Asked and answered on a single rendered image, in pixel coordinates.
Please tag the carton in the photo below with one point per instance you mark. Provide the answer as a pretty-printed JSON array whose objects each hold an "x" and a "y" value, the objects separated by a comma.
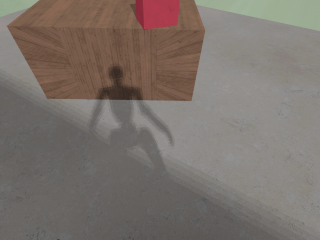
[{"x": 153, "y": 14}]

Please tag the pedestal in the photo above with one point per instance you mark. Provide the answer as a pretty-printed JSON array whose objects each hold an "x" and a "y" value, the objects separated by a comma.
[{"x": 97, "y": 50}]

